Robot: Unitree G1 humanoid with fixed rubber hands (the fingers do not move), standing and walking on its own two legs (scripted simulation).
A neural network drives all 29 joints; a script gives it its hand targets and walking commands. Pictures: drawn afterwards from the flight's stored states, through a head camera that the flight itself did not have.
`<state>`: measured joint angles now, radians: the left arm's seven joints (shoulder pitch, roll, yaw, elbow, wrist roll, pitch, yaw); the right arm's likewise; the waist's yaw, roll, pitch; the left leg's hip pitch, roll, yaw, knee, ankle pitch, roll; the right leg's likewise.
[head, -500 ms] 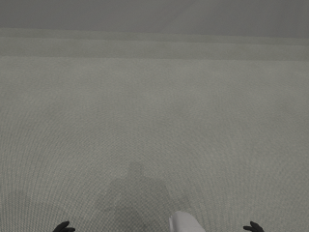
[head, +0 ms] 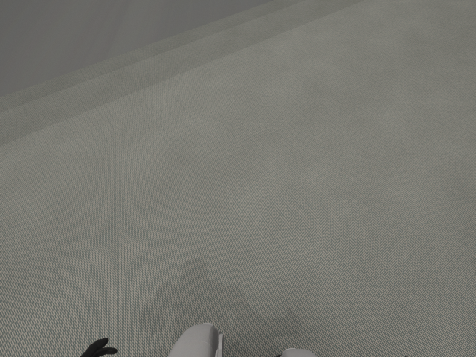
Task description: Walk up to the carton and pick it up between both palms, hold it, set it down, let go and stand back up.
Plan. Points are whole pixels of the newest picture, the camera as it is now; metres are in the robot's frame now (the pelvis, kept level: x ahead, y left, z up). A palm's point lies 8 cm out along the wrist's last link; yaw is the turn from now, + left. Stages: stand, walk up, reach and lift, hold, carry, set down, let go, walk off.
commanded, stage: walk up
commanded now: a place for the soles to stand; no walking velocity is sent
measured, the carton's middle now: out of the picture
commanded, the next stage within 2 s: none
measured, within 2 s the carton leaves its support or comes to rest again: neither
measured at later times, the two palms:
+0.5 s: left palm (195, 327) +0.17 +0.11 -0.11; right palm out of the picture -0.14 -0.35 -0.12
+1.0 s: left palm (314, 300) +0.24 -0.11 -0.14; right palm out of the picture -0.17 -0.45 -0.10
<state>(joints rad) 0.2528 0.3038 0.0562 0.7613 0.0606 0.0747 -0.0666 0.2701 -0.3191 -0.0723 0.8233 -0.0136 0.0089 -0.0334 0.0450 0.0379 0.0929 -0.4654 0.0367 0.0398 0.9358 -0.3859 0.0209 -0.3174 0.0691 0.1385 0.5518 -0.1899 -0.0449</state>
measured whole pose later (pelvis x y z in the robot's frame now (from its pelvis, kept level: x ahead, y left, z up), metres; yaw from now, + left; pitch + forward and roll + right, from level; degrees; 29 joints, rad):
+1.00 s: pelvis +0.01 -0.23 -0.01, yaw -55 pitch -3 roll +1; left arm 0.34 0.26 0.04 0.82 0.07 0.09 -0.07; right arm 0.37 -0.26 -0.03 0.70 -0.04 -0.04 -0.06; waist 0.02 -0.05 0.01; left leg -0.34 0.05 0.15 0.66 -0.26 0.04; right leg -0.39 0.11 0.08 0.97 -0.47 0.01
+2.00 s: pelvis +0.03 -0.66 +0.00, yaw -89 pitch -3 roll +0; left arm 0.31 0.28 0.06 0.72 0.04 0.04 -0.08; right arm 0.50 -0.25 -0.02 0.71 -0.05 -0.06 -0.04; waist -0.03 -0.05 0.06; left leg -0.12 0.18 0.25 0.57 -0.36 -0.05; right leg -0.57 -0.07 0.02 0.94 -0.28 0.03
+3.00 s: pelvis -0.13 -0.95 -0.02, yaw -96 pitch -1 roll +1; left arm 0.11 0.27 0.00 0.65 0.02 0.04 0.01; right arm 0.32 -0.31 -0.05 0.64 -0.01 0.05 -0.03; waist -0.01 0.02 0.14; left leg -0.40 0.03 -0.02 1.00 -0.61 -0.03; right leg -0.43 -0.05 -0.04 0.69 -0.24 -0.02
